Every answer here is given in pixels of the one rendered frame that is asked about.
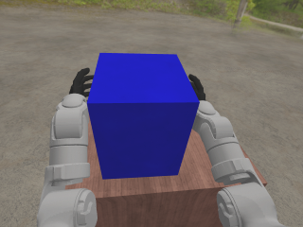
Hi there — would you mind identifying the pedestal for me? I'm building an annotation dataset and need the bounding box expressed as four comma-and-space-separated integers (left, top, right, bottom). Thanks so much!
65, 114, 267, 227

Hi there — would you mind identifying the robot left hand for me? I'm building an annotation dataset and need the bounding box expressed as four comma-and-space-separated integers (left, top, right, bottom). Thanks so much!
69, 67, 94, 101

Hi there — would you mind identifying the carton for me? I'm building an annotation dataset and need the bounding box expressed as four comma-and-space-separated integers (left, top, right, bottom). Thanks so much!
86, 53, 200, 180

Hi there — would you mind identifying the robot right hand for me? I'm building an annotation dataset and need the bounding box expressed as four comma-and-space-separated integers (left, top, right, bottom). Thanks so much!
188, 74, 205, 101

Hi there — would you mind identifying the left robot upper arm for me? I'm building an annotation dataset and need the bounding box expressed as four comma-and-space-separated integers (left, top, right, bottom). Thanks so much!
37, 188, 98, 227

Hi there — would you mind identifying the robot right forearm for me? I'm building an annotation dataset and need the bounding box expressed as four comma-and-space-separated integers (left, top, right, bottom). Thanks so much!
192, 100, 277, 218

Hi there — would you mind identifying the robot left forearm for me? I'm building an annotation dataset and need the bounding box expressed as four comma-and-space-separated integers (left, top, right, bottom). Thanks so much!
36, 94, 90, 227

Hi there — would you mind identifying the right robot upper arm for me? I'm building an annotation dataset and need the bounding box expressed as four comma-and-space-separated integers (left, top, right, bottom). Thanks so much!
216, 182, 289, 227

